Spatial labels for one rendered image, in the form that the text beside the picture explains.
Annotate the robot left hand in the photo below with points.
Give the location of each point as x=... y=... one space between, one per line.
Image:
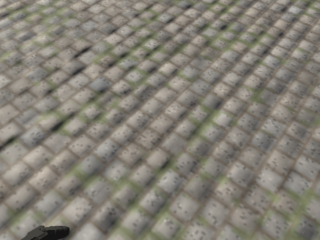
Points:
x=47 y=233

